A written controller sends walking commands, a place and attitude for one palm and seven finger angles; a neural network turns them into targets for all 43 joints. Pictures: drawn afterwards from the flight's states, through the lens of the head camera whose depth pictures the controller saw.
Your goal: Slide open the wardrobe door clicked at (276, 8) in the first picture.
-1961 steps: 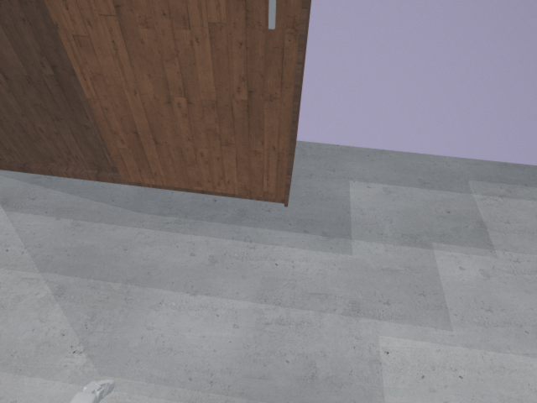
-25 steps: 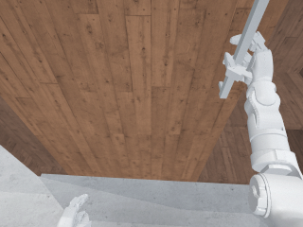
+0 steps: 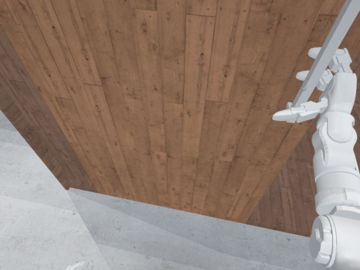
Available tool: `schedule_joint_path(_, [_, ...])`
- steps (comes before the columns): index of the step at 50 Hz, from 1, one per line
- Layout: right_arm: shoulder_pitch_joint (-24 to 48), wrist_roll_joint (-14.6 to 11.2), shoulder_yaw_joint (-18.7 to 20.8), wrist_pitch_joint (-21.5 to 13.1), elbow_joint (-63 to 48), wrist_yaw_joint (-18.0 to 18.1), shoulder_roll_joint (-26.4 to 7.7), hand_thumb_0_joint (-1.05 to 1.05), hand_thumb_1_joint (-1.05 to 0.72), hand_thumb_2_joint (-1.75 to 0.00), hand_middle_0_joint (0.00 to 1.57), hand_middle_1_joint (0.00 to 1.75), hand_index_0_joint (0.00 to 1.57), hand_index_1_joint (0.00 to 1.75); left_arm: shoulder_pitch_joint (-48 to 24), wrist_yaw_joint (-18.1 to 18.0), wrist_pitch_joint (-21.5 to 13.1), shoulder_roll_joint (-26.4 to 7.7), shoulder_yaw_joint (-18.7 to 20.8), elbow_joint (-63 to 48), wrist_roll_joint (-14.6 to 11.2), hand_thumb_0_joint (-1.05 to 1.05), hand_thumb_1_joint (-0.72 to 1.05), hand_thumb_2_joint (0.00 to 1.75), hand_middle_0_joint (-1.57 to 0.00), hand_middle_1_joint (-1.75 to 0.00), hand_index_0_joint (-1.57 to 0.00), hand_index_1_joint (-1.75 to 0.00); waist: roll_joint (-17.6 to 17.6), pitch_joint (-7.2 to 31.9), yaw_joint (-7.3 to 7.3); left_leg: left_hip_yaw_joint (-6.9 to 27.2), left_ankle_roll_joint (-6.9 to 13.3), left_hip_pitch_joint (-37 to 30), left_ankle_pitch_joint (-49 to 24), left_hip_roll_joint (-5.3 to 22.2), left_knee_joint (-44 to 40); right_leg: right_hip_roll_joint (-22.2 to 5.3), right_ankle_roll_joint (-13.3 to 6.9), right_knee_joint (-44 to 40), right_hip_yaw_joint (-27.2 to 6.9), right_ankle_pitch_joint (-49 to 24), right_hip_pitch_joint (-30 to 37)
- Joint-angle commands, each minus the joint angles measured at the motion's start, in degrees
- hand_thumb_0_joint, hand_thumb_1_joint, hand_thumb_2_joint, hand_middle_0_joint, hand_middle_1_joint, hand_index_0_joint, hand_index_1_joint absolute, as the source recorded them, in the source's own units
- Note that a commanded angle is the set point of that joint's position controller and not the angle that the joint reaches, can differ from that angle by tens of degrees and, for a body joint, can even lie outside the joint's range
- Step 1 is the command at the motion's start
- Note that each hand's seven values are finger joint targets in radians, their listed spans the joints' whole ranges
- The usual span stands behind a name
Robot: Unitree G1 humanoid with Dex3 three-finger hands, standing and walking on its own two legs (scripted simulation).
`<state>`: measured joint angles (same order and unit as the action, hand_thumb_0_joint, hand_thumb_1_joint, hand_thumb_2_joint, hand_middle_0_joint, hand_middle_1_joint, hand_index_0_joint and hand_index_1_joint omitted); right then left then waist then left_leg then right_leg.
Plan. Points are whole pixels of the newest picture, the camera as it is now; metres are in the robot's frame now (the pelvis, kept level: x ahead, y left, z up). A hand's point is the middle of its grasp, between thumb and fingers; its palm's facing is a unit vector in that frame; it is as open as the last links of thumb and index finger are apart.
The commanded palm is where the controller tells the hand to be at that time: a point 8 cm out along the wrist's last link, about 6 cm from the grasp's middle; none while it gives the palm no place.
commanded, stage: slip the hand off the handle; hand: right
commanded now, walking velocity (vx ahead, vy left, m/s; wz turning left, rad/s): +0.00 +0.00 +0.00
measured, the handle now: (314, 65) +0.49 -0.21 +0.24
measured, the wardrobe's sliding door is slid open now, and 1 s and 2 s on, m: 0.60 0.60 0.60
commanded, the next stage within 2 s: draw the hand back to the body in 1.36 s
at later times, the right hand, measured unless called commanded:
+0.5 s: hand (339, 95) +0.43 -0.25 +0.21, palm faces +0.31 +0.95 -0.10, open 14.7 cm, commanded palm +0.40 -0.29 +0.20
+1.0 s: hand (350, 117) +0.38 -0.26 +0.21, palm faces +0.28 +0.96 -0.08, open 14.7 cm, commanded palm +0.33 -0.30 +0.20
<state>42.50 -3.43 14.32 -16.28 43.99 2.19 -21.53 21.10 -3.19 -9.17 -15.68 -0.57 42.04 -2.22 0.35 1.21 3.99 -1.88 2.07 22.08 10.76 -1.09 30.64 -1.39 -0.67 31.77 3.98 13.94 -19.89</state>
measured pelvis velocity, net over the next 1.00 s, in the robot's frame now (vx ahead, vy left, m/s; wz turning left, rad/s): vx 0.04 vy -0.01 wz -0.02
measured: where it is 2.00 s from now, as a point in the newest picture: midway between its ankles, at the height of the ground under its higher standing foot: outside the picture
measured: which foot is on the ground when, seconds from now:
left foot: down 0.00-1.00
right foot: down 0.00-1.00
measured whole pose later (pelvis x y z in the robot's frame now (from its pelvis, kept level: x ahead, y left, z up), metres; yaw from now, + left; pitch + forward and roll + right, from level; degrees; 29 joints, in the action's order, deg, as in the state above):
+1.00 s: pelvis +0.04 -0.01 +0.00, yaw -1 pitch +1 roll +0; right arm 17.3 -9.6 19.7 -6.9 12.9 -5.2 -19.3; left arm 16.1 -4.1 -5.8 -14.3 -1.7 37.0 -2.7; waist -1.2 2.8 -1.3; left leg -2.5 1.3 16.2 14.4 -0.4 29.8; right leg -0.6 -1.0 30.4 3.2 17.0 -14.1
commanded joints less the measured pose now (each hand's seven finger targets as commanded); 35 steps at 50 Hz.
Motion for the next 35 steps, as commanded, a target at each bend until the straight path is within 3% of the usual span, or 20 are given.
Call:
schedule_joint_path(1, [23.1, -1.1, 4.3, -3.0, -19.8, 2.5, -14.2, 0.0, 0.55, -0.2, 0.25, 1.15, 0.25, 1.15, -7.4, -0.4, -3.2, -7.5, 2.1, -9.8, 0.4, 0.0, 0.9, 0.9, -0.2, -0.3, -0.2, -0.3, 1.1, 13.9, -3.37, 4.1, -0.7, -9.8, 8.1, 2.3, -7.7, 0.7, -2.1, -7.0, -2.3, 3.5, 1.6])
schedule_joint_path(3, [21.2, -1.0, 3.5, -2.5, -25.1, 2.8, -12.2, 0.0, 0.55, -0.2, 0.25, 1.15, 0.25, 1.15, -7.6, -0.3, -3.3, -7.3, 2.4, -10.3, 0.6, 0.0, 0.9, 0.9, -0.2, -0.3, -0.2, -0.3, -0.9, 16.9, -3.84, 3.0, -0.3, -10.7, 2.0, 1.8, -6.2, 0.4, -1.9, -7.0, -2.4, -1.5, 5.0])
schedule_joint_path(4, [22.5, -0.4, 0.0, -1.7, -20.5, 3.0, -8.4, 0.0, 0.55, -0.2, 0.25, 1.15, 0.25, 1.15, -6.3, -0.5, -3.0, -7.2, 2.3, -9.0, 0.9, 0.0, 0.9, 0.9, -0.2, -0.3, -0.2, -0.3, 0.6, 14.0, -1.25, 2.2, -0.7, -7.5, 0.4, 1.7, -5.9, 0.1, -1.9, -6.3, -3.0, -2.2, 4.9])
schedule_joint_path(6, [19.3, -0.7, 2.5, -0.9, -22.7, 3.3, -10.1, 0.0, 0.55, -0.2, 0.25, 1.15, 0.25, 1.15, -5.7, -0.2, -2.6, -7.4, 2.4, -9.2, 0.9, 0.0, 0.9, 0.9, -0.2, -0.3, -0.2, -0.3, 0.3, 15.5, -2.94, 1.8, -0.5, -8.5, -2.9, 1.5, -5.3, 0.0, -1.5, -6.3, -3.2, -5.3, 6.1])
schedule_joint_path(7, [19.1, -0.2, 4.2, -0.5, -23.8, 3.6, -12.4, 0.0, 0.55, -0.2, 0.25, 1.15, 0.25, 1.15, -6.0, -0.4, -2.3, -7.5, 2.5, -9.3, 0.9, 0.0, 0.9, 0.9, -0.2, -0.3, -0.2, -0.3, -0.7, 17.0, -3.09, 1.9, -0.5, -9.5, -4.4, 1.5, -4.8, 0.2, -1.5, -6.0, -2.9, -6.7, 6.7])
schedule_joint_path(9, [17.6, 0.3, 5.3, 0.4, -26.4, 3.8, -13.3, 0.0, 0.55, -0.2, 0.25, 1.15, 0.25, 1.15, -6.3, -0.6, -1.6, -7.2, 2.4, -9.9, 1.2, 0.0, 0.9, 0.9, -0.2, -0.3, -0.2, -0.3, -0.2, 19.4, -3.97, 1.8, -0.5, -11.7, -7.7, 1.7, -4.2, 0.2, -1.5, -5.6, -2.8, -9.9, 7.4])
schedule_joint_path(12, [15.8, -0.4, 4.0, 2.2, -27.7, 3.1, -10.8, 0.0, 0.55, -0.2, 0.25, 1.15, 0.25, 1.15, -7.2, -0.7, -0.8, -6.3, 2.0, -10.5, 0.8, 0.0, 0.9, 0.9, -0.2, -0.3, -0.2, -0.3, -0.5, 19.3, -4.11, 1.4, -0.5, -12.5, -10.6, 1.5, -4.0, 0.3, -1.1, -5.7, -2.7, -12.4, 8.4])
schedule_joint_path(14, [14.5, -0.9, 6.4, 3.2, -28.1, 2.6, -12.9, 0.0, 0.55, -0.2, 0.25, 1.15, 0.25, 1.15, -7.5, -1.0, -0.1, -6.4, 1.9, -10.7, 0.8, 0.0, 0.9, 0.9, -0.2, -0.3, -0.2, -0.3, 1.2, 18.6, -4.57, 1.2, -0.4, -13.4, -12.1, 1.5, -4.2, 0.2, -1.2, -5.7, -2.9, -13.8, 8.3])
schedule_joint_path(20, [11.0, -1.5, 4.9, 4.4, -32.9, -0.1, -10.6, 0.0, 0.55, -0.2, 0.25, 1.15, 0.25, 1.15, -8.7, -1.0, 1.0, -5.8, 1.7, -11.8, 0.3, 0.0, 0.9, 0.9, -0.2, -0.3, -0.2, -0.3, -2.3, 19.3, -4.7, 0.9, -0.3, -13.4, -17.5, 1.3, -3.2, 0.3, -0.9, -4.5, -2.7, -20.3, 11.1])
schedule_joint_path(22, [11.7, -1.6, 4.0, 5.0, -31.3, -1.4, -10.7, 0.0, 0.55, -0.2, 0.25, 1.15, 0.25, 1.15, -8.5, -1.1, 1.2, -5.9, 1.6, -11.4, 0.0, 0.0, 0.9, 0.9, -0.2, -0.3, -0.2, -0.3, -1.4, 16.3, -3.79, 0.6, -0.3, -11.6, -15.5, 1.2, -3.9, 0.3, -0.8, -4.7, -3.1, -17.9, 10.4])
schedule_joint_path(24, [14.3, -1.9, 1.2, 5.2, -31.7, -3.0, -8.5, 0.0, 0.55, -0.2, 0.25, 1.15, 0.25, 1.15, -8.6, -1.3, 1.4, -6.0, 1.5, -11.5, -0.2, 0.0, 0.9, 0.9, -0.2, -0.3, -0.2, -0.3, -1.8, 14.7, -2.39, 0.6, -0.3, -9.7, -13.5, 1.2, -4.4, 0.2, -1.0, -4.5, -3.4, -15.8, 10.6])
schedule_joint_path(27, [15.9, -3.0, 2.4, 5.0, -32.2, -5.1, -10.3, 0.0, 0.55, -0.2, 0.25, 1.15, 0.25, 1.15, -8.5, -1.7, 1.2, -6.3, 1.7, -11.3, -0.3, 0.0, 0.9, 0.9, -0.2, -0.3, -0.2, -0.3, -3.8, 16.5, -2.52, 0.7, -0.1, -9.3, -12.5, 1.1, -4.3, 0.6, -0.8, -4.2, -4.0, -15.2, 12.0])
schedule_joint_path(31, [16.2, -4.3, 4.7, 3.8, -31.6, -6.8, -12.6, 0.0, 0.55, -0.2, 0.25, 1.15, 0.25, 1.15, -8.1, -2.1, 1.0, -6.4, 1.6, -10.7, -0.2, 0.0, 0.9, 0.9, -0.2, -0.3, -0.2, -0.3, -3.1, 18.6, -2.93, 0.5, 0.0, -9.7, -12.4, 0.9, -3.7, 0.6, -0.6, -3.8, -4.8, -16.1, 12.3])
schedule_joint_path(34, [12.7, -5.0, 6.7, 3.4, -29.8, -7.4, -14.0, 0.0, 0.55, -0.2, 0.25, 1.15, 0.25, 1.15, -8.3, -2.1, 0.9, -6.6, 1.5, -10.8, -0.2, 0.0, 0.9, 0.9, -0.2, -0.3, -0.2, -0.3, -3.0, 17.3, -3.94, 0.5, -0.1, -9.9, -11.4, 0.9, -3.7, 0.7, -0.7, -3.9, -4.6, -14.4, 10.3])
schedule_joint_path(35, [11.3, -5.1, 5.7, 3.6, -29.3, -7.6, -12.6, 0.0, 0.55, -0.2, 0.25, 1.15, 0.25, 1.15, -8.5, -2.0, 0.8, -6.4, 1.3, -11.1, -0.3, 0.0, 0.9, 0.9, -0.2, -0.3, -0.2, -0.3, -3.1, 16.7, -4.02, 0.4, 0.0, -9.9, -11.2, 1.0, -3.6, 0.8, -0.7, -4.1, -4.6, -14.0, 9.9])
